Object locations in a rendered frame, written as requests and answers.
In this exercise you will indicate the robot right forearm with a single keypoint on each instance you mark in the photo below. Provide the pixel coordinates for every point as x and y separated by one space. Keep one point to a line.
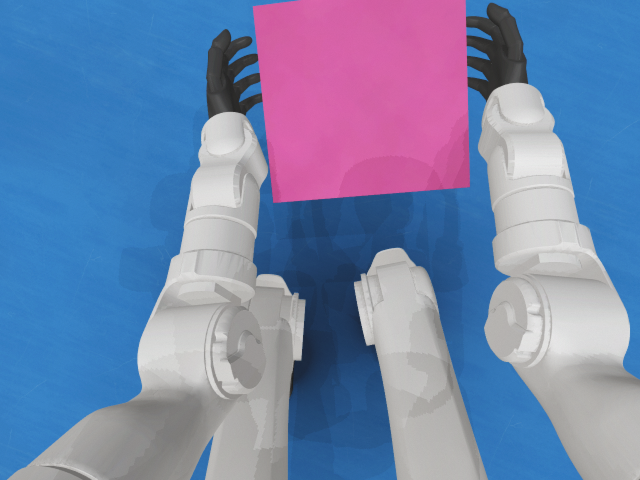
532 198

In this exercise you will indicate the robot left upper arm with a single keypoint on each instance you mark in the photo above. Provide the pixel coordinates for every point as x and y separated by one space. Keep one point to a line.
194 363

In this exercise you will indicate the robot left forearm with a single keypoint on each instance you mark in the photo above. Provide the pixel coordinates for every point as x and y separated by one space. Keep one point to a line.
215 263

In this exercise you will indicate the carton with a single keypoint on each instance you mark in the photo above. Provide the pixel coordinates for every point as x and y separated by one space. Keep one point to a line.
364 97

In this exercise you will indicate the robot right thigh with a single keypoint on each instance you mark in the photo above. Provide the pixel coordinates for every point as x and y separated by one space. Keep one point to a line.
431 433

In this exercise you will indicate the robot right upper arm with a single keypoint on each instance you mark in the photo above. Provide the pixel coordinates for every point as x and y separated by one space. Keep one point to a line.
566 338

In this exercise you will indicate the robot left hand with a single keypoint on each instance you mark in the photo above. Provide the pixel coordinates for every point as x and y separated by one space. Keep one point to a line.
222 94

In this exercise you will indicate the robot left foot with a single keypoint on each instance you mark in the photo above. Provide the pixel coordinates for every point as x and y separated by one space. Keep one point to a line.
291 384

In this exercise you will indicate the robot right hand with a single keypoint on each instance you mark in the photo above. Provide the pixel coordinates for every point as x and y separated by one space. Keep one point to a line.
507 62

